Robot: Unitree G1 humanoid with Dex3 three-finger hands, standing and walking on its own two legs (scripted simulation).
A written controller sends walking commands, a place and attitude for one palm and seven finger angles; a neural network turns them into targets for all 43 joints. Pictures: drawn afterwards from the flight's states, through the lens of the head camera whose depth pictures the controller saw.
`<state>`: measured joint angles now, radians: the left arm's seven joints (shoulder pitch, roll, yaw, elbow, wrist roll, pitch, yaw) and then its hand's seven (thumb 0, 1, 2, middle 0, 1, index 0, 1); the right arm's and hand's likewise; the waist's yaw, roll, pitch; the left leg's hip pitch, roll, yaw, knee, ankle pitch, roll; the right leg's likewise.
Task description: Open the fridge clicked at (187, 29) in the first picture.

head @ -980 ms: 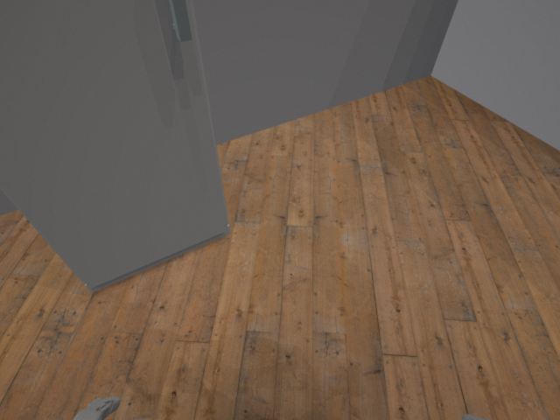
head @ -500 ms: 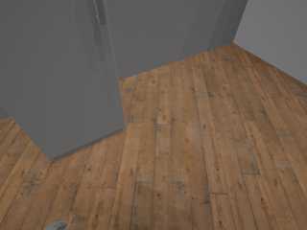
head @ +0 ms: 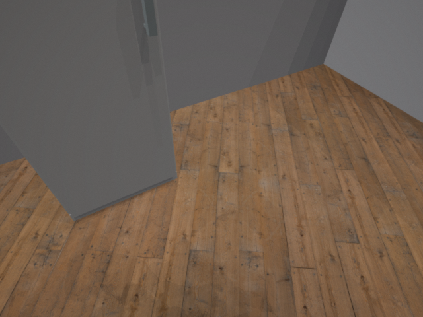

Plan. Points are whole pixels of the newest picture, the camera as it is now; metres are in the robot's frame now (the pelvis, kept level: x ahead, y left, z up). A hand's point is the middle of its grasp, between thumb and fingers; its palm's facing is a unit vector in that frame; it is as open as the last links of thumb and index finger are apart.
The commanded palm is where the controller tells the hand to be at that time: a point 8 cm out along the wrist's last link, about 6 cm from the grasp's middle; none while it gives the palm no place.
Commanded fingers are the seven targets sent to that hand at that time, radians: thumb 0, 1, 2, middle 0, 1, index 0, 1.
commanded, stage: stand and wait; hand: right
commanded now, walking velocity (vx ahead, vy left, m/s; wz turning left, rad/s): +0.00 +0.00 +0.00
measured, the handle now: out of the picture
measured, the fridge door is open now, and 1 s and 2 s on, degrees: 0 0 0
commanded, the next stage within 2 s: look at it before walking up in 0.12 s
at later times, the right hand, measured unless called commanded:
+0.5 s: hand out of the picture +0.08 -0.24 -0.16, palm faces -0.03 +0.94 -0.33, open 7.4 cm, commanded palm none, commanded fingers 0.00 -0.90 -0.90 0.20 0.30 0.20 0.30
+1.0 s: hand out of the picture +0.08 -0.24 -0.16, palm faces -0.04 +0.94 -0.34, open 7.4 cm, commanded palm none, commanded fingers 0.00 -0.90 -0.90 0.20 0.30 0.20 0.30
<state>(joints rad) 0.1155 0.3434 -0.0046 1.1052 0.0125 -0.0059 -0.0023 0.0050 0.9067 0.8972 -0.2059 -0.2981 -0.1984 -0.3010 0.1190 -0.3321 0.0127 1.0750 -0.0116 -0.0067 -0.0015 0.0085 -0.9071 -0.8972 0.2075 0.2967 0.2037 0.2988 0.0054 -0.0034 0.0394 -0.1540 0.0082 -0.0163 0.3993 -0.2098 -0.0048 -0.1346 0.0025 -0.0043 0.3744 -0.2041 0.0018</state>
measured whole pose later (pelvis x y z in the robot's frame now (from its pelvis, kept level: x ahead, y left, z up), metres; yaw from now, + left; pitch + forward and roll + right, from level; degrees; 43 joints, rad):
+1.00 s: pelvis +0.01 +0.00 +0.00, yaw +2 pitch -1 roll +0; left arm 0.10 0.33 0.00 1.09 0.01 0.00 0.01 0.00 0.91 0.90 -0.21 -0.30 -0.20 -0.30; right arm 0.14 -0.33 0.00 1.07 -0.01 0.01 -0.01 0.01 -0.91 -0.90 0.21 0.30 0.20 0.30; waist -0.01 0.00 0.05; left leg -0.17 0.00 -0.04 0.41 -0.21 -0.01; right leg -0.14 -0.01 -0.03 0.38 -0.22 0.00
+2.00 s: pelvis -0.02 -0.07 +0.00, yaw +29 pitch +0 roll +2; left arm 0.25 0.17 0.01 0.94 0.02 0.02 0.03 0.00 0.91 0.90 -0.20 -0.30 -0.20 -0.30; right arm 0.23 -0.27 -0.09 0.93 -0.03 0.06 0.00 0.01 -0.91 -0.90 0.20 0.30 0.20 0.30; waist -0.01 0.05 0.01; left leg -0.52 -0.05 -0.08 1.11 -0.34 -0.05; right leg -0.22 -0.01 -0.08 0.46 -0.25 -0.06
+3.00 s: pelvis +0.23 -0.05 -0.01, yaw +31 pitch -1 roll +0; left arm 0.25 0.15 0.04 1.04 0.02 -0.07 0.02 -0.01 0.95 0.90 -0.20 -0.30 -0.20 -0.30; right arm 0.26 -0.18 -0.06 1.06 -0.03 -0.01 0.00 0.01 -0.92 -0.90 0.20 0.30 0.20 0.30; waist -0.01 0.04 0.03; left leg -0.54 0.10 0.08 1.15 -0.28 -0.01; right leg -0.22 -0.01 -0.21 0.46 -0.23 -0.08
